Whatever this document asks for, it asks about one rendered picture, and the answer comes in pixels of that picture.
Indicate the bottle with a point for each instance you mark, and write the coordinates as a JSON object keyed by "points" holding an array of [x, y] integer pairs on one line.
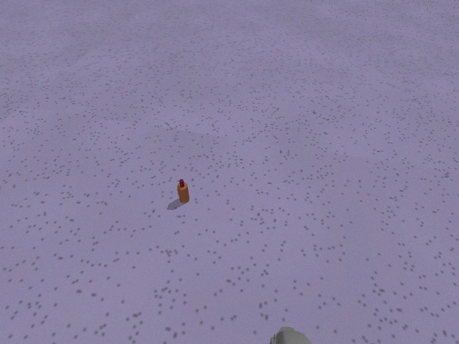
{"points": [[183, 191]]}

